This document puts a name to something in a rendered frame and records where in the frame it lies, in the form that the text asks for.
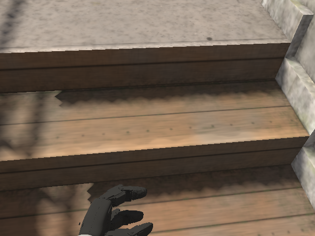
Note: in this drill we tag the robot left hand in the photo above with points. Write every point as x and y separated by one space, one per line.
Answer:
101 220

